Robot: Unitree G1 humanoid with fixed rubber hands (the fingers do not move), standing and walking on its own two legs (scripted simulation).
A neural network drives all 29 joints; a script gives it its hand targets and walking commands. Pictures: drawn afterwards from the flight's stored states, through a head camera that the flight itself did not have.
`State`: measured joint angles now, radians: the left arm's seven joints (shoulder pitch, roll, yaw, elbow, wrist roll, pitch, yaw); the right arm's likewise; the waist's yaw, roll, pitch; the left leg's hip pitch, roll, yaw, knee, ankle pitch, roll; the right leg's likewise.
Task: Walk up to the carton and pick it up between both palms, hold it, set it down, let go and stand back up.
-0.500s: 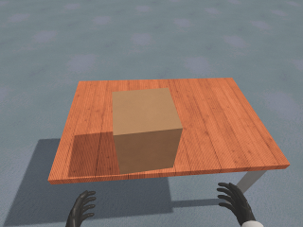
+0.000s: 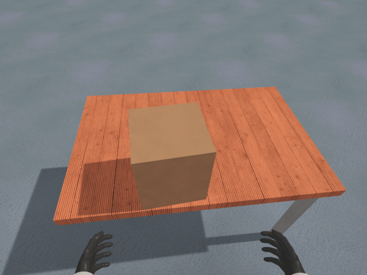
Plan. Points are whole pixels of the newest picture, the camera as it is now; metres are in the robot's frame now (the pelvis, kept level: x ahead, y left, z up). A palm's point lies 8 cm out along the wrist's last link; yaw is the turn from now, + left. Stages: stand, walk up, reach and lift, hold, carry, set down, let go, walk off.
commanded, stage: set down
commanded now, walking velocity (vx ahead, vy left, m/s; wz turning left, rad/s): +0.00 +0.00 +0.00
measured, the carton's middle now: (169, 156) +0.47 +0.06 -0.08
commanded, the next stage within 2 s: let go in 0.14 s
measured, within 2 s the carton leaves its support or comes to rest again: neither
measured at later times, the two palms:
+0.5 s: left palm (86, 271) +0.15 +0.23 -0.08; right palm (288, 272) +0.15 -0.21 -0.08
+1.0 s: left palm out of the picture +0.07 +0.30 -0.10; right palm out of the picture +0.07 -0.30 -0.10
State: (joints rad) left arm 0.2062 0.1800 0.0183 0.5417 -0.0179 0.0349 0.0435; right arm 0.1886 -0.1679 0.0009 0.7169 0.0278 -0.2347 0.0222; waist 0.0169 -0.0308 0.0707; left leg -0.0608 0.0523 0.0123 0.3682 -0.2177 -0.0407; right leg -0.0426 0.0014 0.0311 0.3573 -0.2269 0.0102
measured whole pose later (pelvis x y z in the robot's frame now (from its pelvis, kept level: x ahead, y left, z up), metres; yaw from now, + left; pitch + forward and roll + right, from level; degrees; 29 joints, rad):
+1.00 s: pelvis -0.02 +0.00 -0.01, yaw +0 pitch -3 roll +0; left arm 0.23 0.37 0.03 0.82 0.03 -0.01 0.00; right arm 0.23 -0.37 -0.03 0.88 -0.03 0.00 0.01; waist 0.01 -0.01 0.00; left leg -0.18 0.05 0.01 0.45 -0.23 -0.03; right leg -0.16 -0.01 0.02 0.45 -0.24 0.02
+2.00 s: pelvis -0.02 +0.01 +0.00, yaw +0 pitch -3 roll +0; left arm 0.15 0.38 -0.02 1.03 0.02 -0.01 0.00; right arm 0.15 -0.37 0.02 1.06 -0.02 0.00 0.01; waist 0.00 0.00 0.04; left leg -0.14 0.03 0.01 0.37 -0.18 -0.03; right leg -0.13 -0.02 0.03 0.37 -0.20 0.02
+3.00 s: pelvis -0.01 +0.01 +0.00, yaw +1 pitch -3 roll +0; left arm 0.12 0.37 -0.01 1.06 0.01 -0.01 0.01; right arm 0.13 -0.38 -0.01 1.08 -0.02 -0.01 0.01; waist 0.00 0.00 0.04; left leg -0.10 0.03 -0.01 0.33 -0.18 -0.03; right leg -0.08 -0.03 0.02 0.32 -0.19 0.03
